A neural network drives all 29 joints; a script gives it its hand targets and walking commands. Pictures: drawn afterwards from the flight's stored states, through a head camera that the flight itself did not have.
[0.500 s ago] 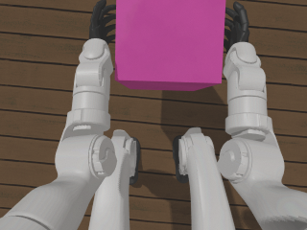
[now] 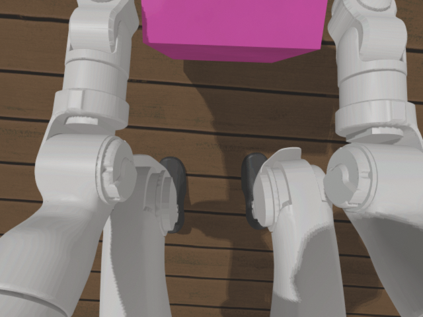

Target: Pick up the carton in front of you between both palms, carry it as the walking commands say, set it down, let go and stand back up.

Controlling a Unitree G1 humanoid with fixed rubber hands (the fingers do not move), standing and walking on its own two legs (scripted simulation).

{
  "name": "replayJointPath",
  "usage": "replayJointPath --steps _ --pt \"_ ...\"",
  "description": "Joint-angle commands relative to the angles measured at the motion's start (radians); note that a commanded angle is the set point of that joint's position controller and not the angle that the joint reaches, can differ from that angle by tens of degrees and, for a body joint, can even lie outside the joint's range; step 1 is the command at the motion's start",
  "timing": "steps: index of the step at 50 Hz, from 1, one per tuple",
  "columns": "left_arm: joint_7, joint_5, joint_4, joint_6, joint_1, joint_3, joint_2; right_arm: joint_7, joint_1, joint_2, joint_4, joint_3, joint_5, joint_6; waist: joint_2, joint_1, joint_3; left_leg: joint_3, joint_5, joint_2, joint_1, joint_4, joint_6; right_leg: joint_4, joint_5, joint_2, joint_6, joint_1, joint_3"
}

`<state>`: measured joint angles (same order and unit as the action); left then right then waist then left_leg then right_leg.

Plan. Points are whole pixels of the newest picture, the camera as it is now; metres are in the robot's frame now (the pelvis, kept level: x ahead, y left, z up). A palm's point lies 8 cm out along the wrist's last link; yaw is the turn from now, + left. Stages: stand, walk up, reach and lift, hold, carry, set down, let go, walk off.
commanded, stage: set down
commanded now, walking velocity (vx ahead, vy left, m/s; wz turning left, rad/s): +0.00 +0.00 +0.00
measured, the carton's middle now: out of the picture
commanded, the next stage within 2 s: none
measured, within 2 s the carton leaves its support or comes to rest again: rests again in 0.36 s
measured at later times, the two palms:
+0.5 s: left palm out of the picture +0.56 +0.12 -0.19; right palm out of the picture +0.53 -0.19 -0.19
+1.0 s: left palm out of the picture +0.56 +0.12 -0.20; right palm out of the picture +0.53 -0.19 -0.20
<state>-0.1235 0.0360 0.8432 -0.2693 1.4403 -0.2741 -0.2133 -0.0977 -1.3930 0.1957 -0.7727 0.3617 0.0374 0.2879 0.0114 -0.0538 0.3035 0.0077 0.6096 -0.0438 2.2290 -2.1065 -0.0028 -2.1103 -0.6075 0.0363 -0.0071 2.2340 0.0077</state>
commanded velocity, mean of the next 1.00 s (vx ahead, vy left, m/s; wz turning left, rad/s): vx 0.00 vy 0.00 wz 0.00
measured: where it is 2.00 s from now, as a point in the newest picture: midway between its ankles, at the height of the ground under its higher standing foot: (214, 205)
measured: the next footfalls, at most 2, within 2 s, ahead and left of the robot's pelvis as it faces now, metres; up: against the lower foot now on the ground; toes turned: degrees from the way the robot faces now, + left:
none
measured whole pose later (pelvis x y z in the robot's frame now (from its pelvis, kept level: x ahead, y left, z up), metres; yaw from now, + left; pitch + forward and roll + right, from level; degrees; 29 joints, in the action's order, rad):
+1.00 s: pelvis -0.02 +0.01 -0.04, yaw +0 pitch +31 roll -1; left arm 0.03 0.06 1.01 -0.20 1.57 -0.34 -0.28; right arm 0.09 -1.52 0.28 -0.96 0.43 0.07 0.22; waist 0.01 -0.06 0.52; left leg 0.01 0.61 -0.07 2.19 -2.27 0.00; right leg -2.26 -0.62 0.04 0.01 2.19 0.00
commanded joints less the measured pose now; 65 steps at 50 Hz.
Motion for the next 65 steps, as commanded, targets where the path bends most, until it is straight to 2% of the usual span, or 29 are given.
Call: replayJointPath --steps 1,4,6,12,21,27,37,44,51,55,56,58,59,61,63,65 --pt "0.251 -0.169 -0.144 0.045 0.658 0.452 0.877 0.276 -0.681 -0.849 0.133 -0.503 -0.183 -0.038 0.017 -0.028 -1.500 0.035 -0.504 -0.090 -0.736 0.070 0.008 0.102 0.592 0.073 0.027 -0.790 0.036" --pt "0.247 -0.193 -0.168 0.041 0.667 0.471 0.890 0.268 -0.694 -0.860 0.162 -0.536 -0.213 -0.036 0.011 -0.025 -1.572 0.034 -0.550 -0.093 -0.759 0.046 0.015 0.075 0.655 0.076 0.026 -0.843 0.034" --pt "0.254 -0.186 -0.140 0.040 0.642 0.459 0.904 0.271 -0.674 -0.872 0.138 -0.531 -0.212 -0.035 0.008 -0.020 -1.505 0.035 -0.531 -0.094 -0.699 0.040 0.016 0.064 0.657 0.077 0.024 -0.831 0.028" --pt "0.278 -0.146 -0.037 0.051 0.598 0.389 0.904 0.290 -0.642 -0.879 0.043 -0.464 -0.172 -0.046 0.006 -0.013 -1.249 0.035 -0.418 -0.092 -0.545 0.034 0.018 0.060 0.528 0.077 0.020 -0.683 0.022" --pt "0.269 -0.151 0.021 0.066 0.680 0.364 0.844 0.295 -0.726 -0.804 0.011 -0.413 -0.163 -0.065 0.045 -0.044 -1.137 0.021 -0.326 -0.085 -0.580 0.018 0.020 0.047 0.379 0.065 0.009 -0.561 0.035" --pt "0.285 -0.116 0.102 0.050 0.635 0.312 0.815 0.319 -0.688 -0.770 -0.081 -0.347 -0.113 -0.051 0.038 -0.033 -0.913 0.018 -0.210 -0.086 -0.490 0.026 0.024 0.051 0.247 0.062 -0.002 -0.482 0.028" --pt "0.308 -0.056 0.196 0.035 0.528 0.240 0.744 0.350 -0.559 -0.712 -0.188 -0.264 -0.045 -0.032 0.031 -0.023 -0.636 0.006 -0.115 -0.077 -0.410 0.032 0.033 0.050 0.140 0.057 -0.013 -0.394 0.013" --pt "0.313 -0.018 0.243 0.016 0.454 0.196 0.668 0.352 -0.479 -0.639 -0.246 -0.211 -0.012 -0.019 0.040 -0.017 -0.495 0.000 -0.068 -0.070 -0.412 0.037 0.034 0.047 0.078 0.057 -0.019 -0.363 0.005" --pt "0.302 0.002 0.260 0.017 0.401 0.171 0.588 0.341 -0.422 -0.550 -0.277 -0.178 0.014 -0.025 0.037 -0.021 -0.421 -0.004 -0.072 -0.073 -0.447 0.031 0.034 0.032 0.069 0.055 -0.016 -0.370 0.002" --pt "0.265 0.005 0.252 0.048 0.396 0.151 0.454 0.303 -0.403 -0.422 -0.268 -0.138 0.023 -0.060 0.032 -0.028 -0.469 0.001 -0.114 -0.063 -0.494 0.018 0.014 0.022 0.119 0.040 0.004 -0.423 0.012" --pt "0.239 0.013 0.251 0.061 0.373 0.119 0.339 0.274 -0.371 -0.311 -0.271 -0.099 0.031 -0.075 0.033 -0.031 -0.489 0.002 -0.128 -0.056 -0.513 0.017 0.005 0.022 0.136 0.033 0.012 -0.435 0.019" --pt "0.139 0.031 0.201 0.107 0.325 0.032 -0.053 0.169 -0.294 0.063 -0.265 -0.005 0.054 -0.128 0.036 -0.029 -0.571 0.006 -0.178 -0.042 -0.578 0.016 -0.013 0.027 0.189 0.018 0.033 -0.470 0.030" --pt "0.089 0.014 0.161 0.134 0.332 0.022 -0.203 0.111 -0.310 0.222 -0.220 0.011 0.032 -0.163 0.024 -0.027 -0.654 0.004 -0.234 -0.041 -0.601 0.008 -0.017 0.027 0.246 0.018 0.042 -0.506 0.034" --pt "0.036 -0.058 0.163 0.163 0.415 0.067 -0.300 0.042 -0.404 0.332 -0.190 -0.024 -0.051 -0.201 0.017 -0.030 -0.840 -0.010 -0.362 -0.036 -0.634 -0.022 -0.013 0.003 0.381 0.015 0.049 -0.563 0.027" --pt "0.015 -0.135 0.168 0.183 0.468 0.130 -0.324 0.013 -0.441 0.366 -0.210 -0.083 -0.134 -0.225 0.030 -0.040 -0.983 -0.016 -0.444 -0.025 -0.656 -0.049 -0.015 -0.016 0.470 0.009 0.044 -0.584 0.013" --pt "0.014 -0.190 0.175 0.194 0.470 0.181 -0.309 0.009 -0.434 0.341 -0.235 -0.141 -0.193 -0.234 0.032 -0.038 -1.048 -0.016 -0.473 -0.014 -0.638 -0.057 -0.017 -0.020 0.517 -0.003 0.037 -0.603 0.001"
